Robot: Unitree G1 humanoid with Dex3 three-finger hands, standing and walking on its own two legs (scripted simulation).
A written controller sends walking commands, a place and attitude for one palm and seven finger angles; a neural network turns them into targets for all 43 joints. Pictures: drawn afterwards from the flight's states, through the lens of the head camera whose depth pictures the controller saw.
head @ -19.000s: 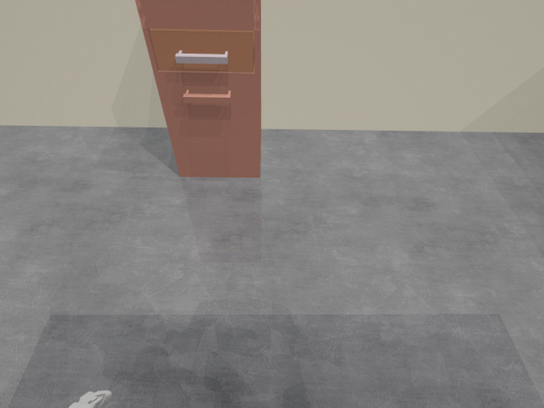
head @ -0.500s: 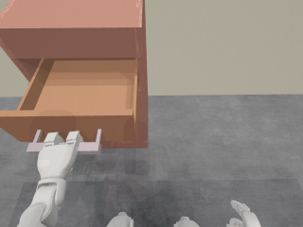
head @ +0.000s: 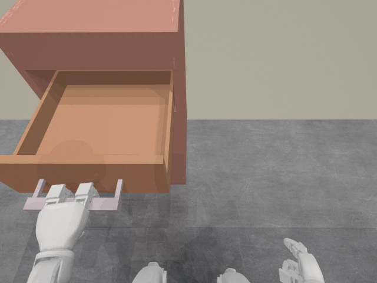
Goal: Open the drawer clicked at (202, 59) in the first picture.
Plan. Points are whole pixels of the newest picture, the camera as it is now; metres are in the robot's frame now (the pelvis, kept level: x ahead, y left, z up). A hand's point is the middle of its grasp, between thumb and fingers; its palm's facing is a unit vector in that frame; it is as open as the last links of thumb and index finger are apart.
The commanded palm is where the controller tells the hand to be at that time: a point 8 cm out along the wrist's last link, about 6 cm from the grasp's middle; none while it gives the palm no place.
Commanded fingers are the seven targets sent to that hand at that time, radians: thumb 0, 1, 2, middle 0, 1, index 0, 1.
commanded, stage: pull the drawer open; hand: left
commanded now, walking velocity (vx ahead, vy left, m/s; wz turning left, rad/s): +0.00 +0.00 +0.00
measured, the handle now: (77, 194) +0.30 +0.27 -0.02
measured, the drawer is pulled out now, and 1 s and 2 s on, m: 0.28 0.30 0.30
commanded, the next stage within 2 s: open the thumb to release the handle in 0.32 s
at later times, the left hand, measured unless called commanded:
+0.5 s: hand (74, 231) +0.23 +0.26 -0.04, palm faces -0.01 -0.03 -1.00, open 6.1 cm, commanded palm +0.20 +0.26 +0.01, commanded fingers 0.00 0.55 0.75 -0.38 -1.31 -0.38 -1.31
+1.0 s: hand (70, 233) +0.22 +0.26 -0.03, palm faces -0.02 -0.05 -1.00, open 13.1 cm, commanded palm +0.19 +0.25 +0.02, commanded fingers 0.00 -0.50 0.30 -0.30 -1.20 -0.30 -1.20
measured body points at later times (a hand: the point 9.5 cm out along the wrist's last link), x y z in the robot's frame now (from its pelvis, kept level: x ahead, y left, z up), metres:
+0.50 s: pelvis +0.01 +0.00 -0.01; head +0.09 -0.01 +0.43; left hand +0.22 +0.26 +0.02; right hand +0.19 -0.24 -0.12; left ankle +0.00 +0.13 -0.66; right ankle -0.01 -0.12 -0.66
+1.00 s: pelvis -0.01 +0.00 -0.01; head +0.06 -0.01 +0.44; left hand +0.22 +0.26 +0.02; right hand +0.17 -0.24 -0.12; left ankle +0.00 +0.13 -0.66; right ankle -0.01 -0.12 -0.66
